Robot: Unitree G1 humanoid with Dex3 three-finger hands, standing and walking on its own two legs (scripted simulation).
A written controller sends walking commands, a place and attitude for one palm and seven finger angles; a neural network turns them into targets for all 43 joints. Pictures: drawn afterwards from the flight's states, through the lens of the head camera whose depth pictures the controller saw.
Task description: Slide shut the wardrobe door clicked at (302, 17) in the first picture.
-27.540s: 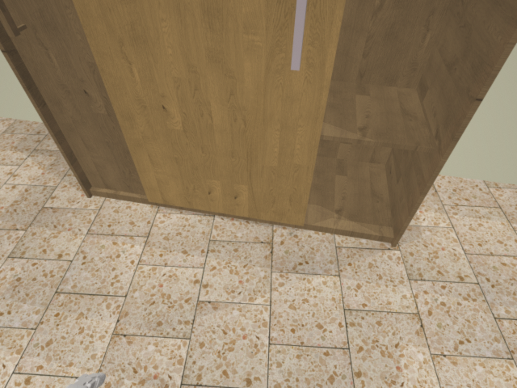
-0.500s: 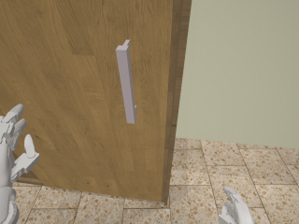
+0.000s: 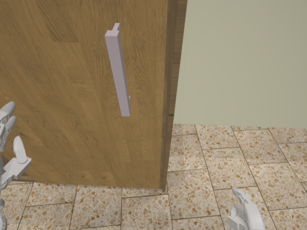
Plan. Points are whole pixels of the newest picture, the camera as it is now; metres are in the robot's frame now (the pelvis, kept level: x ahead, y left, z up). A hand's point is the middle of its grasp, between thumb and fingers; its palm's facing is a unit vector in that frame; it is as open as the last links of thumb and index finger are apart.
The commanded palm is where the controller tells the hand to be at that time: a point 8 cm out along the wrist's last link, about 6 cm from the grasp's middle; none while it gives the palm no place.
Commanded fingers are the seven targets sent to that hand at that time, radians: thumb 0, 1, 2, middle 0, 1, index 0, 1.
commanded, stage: step back with the hand held close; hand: left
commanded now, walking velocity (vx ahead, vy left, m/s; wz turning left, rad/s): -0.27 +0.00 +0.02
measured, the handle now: (122, 75) +0.44 +0.12 +0.19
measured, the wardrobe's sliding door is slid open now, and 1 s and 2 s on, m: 0.02 0.02 0.02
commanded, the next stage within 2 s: stop stepping back and stand still in 1.16 s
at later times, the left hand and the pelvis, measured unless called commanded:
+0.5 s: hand out of the picture +0.13 +0.27 +0.16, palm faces +0.47 -0.78 -0.40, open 7.4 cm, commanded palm +0.07 +0.31 +0.18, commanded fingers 0.00 0.90 0.90 -0.20 -0.30 -0.20 -0.30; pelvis -0.07 +0.01 -0.01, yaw +1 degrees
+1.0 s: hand out of the picture +0.06 +0.29 +0.18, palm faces +0.46 -0.76 -0.46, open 7.4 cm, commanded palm -0.01 +0.32 +0.18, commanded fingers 0.00 0.90 0.90 -0.20 -0.30 -0.20 -0.30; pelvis -0.13 +0.01 -0.01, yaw +3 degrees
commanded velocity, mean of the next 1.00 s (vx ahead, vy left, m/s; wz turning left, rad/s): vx -0.33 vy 0.00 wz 0.00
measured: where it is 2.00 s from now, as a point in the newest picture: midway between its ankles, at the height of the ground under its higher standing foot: outside the picture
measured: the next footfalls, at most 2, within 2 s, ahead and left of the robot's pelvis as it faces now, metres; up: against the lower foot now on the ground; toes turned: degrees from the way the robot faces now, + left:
right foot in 1.20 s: -0.21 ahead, -0.13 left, +0.00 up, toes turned +0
left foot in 1.40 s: -0.21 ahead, +0.12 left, +0.00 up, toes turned +2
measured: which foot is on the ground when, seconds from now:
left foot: down 0.00-1.00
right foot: down 0.00-0.90, up 0.92-1.00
